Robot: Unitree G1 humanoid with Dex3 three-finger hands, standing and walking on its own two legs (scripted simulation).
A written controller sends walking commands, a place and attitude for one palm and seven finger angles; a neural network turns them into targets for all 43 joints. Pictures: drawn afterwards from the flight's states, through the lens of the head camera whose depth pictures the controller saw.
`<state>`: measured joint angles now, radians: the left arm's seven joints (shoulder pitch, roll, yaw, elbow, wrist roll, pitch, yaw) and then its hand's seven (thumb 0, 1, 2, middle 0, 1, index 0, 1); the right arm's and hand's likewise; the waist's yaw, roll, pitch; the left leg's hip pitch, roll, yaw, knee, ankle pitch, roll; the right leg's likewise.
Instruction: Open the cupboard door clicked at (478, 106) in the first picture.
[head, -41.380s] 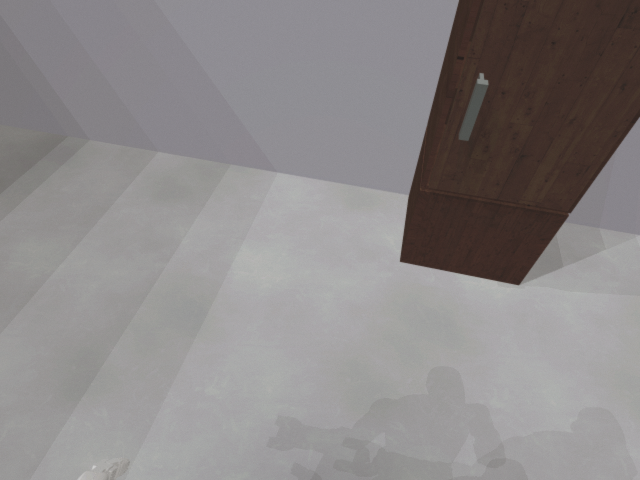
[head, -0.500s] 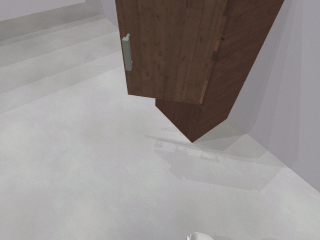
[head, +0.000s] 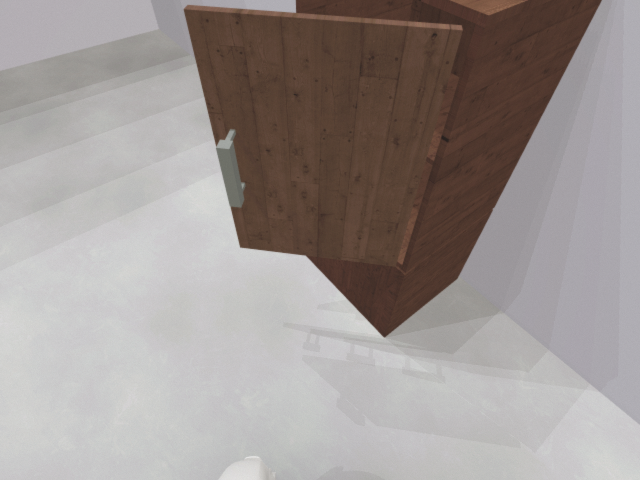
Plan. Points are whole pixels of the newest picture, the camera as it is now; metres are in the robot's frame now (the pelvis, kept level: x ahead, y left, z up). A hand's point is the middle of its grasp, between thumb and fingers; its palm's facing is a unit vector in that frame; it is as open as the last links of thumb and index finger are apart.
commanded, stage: take the last steps up to it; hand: left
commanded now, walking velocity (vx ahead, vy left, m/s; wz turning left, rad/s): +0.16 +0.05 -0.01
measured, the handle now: (234, 168) +0.68 +0.23 -0.05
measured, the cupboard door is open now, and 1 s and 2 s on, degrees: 43 43 43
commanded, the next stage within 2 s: come to a stop and stand still in 0.02 s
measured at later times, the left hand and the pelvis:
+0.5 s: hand (184, 453) +0.18 +0.22 -0.18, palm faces +0.00 -0.97 -0.23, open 7.4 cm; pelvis +0.09 +0.02 -0.02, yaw -2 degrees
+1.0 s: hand out of the picture +0.12 +0.21 -0.19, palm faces -0.02 -0.98 -0.22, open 7.3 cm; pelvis +0.08 +0.03 -0.01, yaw -2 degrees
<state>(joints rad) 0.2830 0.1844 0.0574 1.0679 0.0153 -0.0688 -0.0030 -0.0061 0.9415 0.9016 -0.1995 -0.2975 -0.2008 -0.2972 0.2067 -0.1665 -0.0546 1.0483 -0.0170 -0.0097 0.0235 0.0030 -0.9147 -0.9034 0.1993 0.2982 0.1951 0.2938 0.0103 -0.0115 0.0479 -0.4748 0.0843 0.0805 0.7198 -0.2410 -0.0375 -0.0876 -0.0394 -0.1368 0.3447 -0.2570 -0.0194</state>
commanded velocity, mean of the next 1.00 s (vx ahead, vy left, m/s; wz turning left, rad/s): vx -0.08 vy -0.01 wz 0.00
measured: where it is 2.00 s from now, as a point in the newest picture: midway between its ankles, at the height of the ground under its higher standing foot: outside the picture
